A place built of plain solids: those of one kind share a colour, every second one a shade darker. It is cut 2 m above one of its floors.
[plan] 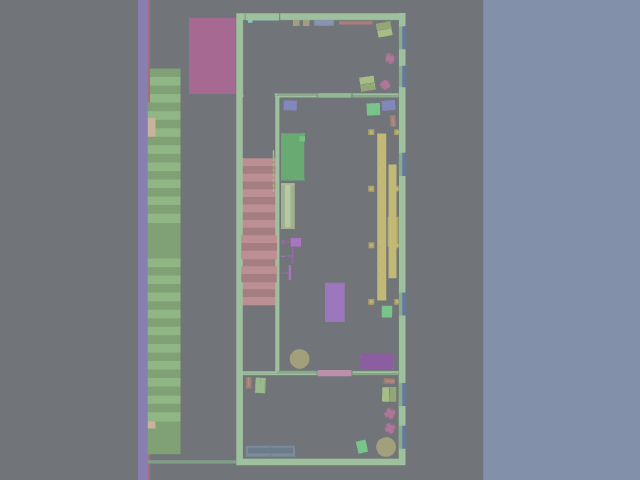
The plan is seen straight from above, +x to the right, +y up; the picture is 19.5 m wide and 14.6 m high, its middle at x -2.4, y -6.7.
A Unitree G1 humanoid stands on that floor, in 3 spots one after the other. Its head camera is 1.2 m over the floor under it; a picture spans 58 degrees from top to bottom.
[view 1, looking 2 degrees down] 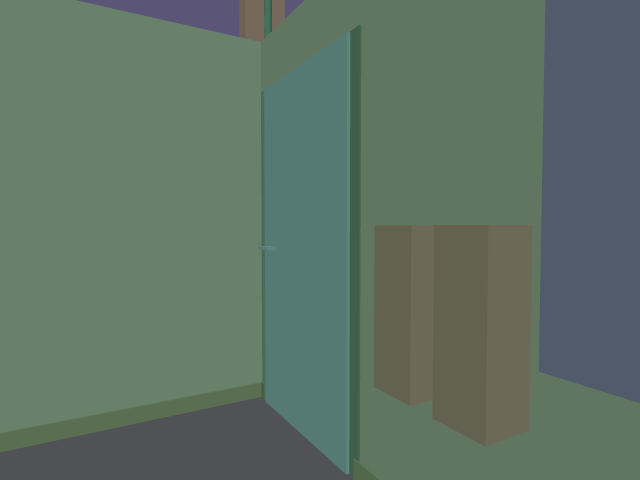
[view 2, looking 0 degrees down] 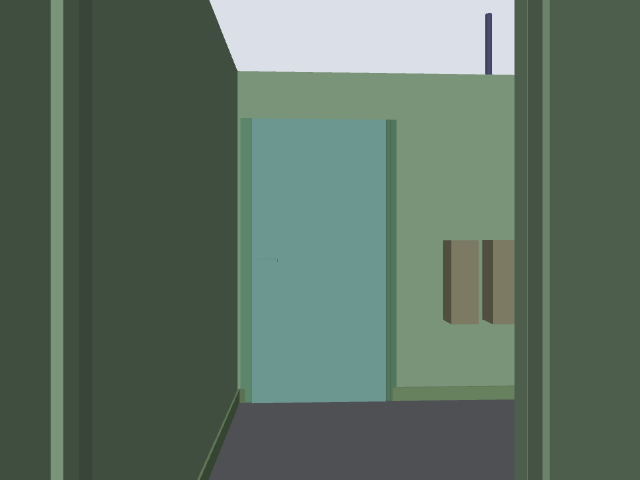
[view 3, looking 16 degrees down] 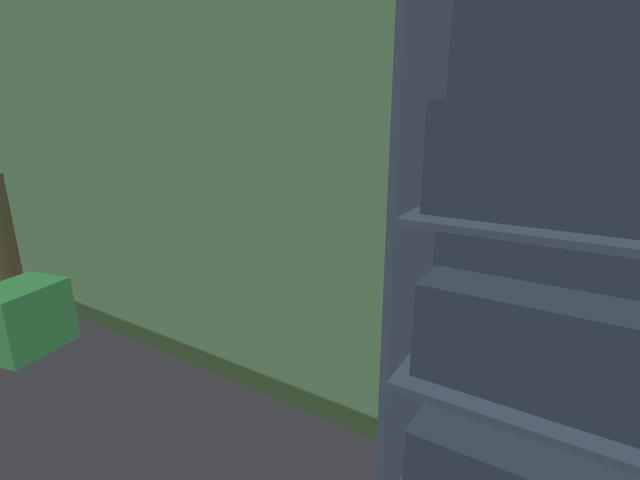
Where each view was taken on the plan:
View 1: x -1.95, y -1.15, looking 150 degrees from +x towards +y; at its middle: door_leaf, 2.26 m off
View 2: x -4.25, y -3.22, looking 88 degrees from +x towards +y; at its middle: door_leaf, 3.20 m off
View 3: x -3.55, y -12.05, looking -58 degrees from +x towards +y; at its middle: wall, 1.60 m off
